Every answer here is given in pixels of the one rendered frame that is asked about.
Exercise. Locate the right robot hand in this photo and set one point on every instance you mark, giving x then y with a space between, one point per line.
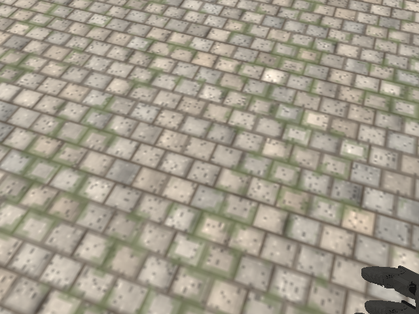
403 280

